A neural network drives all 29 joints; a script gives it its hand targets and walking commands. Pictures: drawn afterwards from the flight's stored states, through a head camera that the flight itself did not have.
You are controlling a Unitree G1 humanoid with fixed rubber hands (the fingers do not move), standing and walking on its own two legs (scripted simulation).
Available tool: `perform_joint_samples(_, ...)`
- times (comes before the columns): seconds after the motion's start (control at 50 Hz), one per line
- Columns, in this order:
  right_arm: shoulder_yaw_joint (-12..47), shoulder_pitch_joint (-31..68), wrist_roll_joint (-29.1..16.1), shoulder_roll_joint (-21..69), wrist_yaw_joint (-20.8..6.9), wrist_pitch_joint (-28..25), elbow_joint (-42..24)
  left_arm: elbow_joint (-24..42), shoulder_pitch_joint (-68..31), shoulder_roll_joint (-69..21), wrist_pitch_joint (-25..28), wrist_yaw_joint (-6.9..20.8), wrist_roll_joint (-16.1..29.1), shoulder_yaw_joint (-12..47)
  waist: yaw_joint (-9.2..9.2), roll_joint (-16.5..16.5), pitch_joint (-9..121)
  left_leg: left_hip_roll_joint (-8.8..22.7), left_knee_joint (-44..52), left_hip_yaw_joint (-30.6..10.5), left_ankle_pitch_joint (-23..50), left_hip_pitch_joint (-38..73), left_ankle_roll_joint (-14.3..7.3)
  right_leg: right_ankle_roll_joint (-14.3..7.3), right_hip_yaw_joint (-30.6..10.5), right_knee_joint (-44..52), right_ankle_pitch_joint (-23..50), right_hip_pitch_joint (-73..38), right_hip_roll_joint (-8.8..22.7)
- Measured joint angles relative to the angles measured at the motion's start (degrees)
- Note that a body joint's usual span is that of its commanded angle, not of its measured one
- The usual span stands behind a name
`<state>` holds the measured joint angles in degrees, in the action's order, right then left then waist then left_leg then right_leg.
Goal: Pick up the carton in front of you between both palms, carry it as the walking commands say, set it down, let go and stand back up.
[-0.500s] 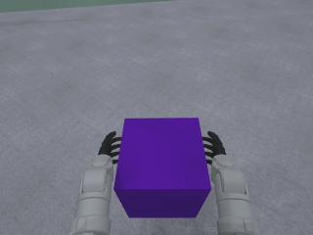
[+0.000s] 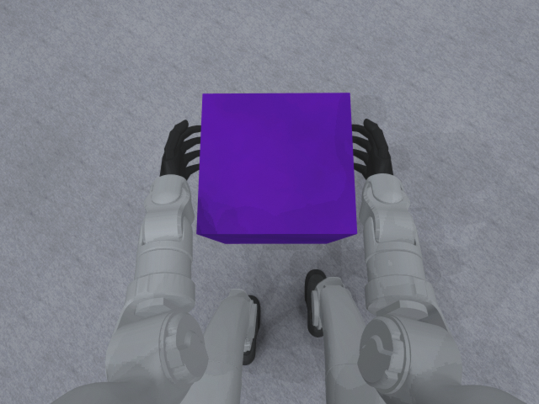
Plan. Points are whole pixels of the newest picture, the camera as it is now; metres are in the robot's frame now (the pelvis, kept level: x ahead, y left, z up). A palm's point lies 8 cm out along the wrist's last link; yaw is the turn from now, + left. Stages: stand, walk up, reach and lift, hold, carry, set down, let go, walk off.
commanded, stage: set down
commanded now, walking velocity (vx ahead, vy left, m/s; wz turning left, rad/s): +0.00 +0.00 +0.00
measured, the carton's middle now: (275, 182) +0.41 +0.01 -0.16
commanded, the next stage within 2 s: none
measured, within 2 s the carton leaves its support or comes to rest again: rests again in 1.68 s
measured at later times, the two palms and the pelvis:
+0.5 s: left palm (202, 165) +0.46 +0.16 -0.21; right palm (355, 166) +0.46 -0.14 -0.22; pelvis +0.00 +0.01 -0.13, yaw +2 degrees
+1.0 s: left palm (221, 171) +0.50 +0.16 -0.37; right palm (342, 170) +0.50 -0.14 -0.38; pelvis -0.03 +0.01 -0.25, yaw +3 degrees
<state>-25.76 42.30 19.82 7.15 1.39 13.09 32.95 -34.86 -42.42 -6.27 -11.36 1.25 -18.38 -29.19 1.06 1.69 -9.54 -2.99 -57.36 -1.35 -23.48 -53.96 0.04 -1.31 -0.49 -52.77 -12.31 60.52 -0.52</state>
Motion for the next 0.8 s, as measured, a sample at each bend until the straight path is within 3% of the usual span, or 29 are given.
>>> perform_joint_samples(0.14,3.9,-0.2,-6.6,-1.5,2.2,0.1,-5.1,2.7,-1.1,2.5,0.4,-1.6,8.4,5.0,0.07,0.3,7.8,-0.7,-11.6,-0.2,-3.8,-18.6,0.2,0.1,0.5,-11.3,-3.5,18.6,0.5)
perform_joint_samples(0.3,0.3,4.7,-4.2,-1.8,1.0,4.0,-2.1,0.6,-5.7,1.8,-3.9,-1.1,5.8,0.7,0.13,0.5,15.1,-0.8,-20.5,0.6,-7.4,-30.1,-0.2,0.5,0.1,-19.7,-6.4,30.4,0.4)
perform_joint_samples(0.42,-0.8,7.7,-2.9,-3.0,0.5,4.3,0.1,-1.2,-8.6,1.9,-4.2,-1.6,4.4,-0.4,-0.26,0.2,17.4,-1.2,-25.8,1.4,-9.0,-37.9,-0.5,0.9,-0.7,-25.1,-7.6,38.6,0.5)
perform_joint_samples(0.8,1.7,20.0,-8.4,-9.6,2.1,4.1,4.3,-4.0,-19.7,7.4,-4.1,-5.6,10.5,4.2,-1.28,-0.4,12.9,-1.8,-46.3,2.5,-14.0,-59.1,-0.1,0.9,-1.0,-44.9,-10.8,60.8,0.6)
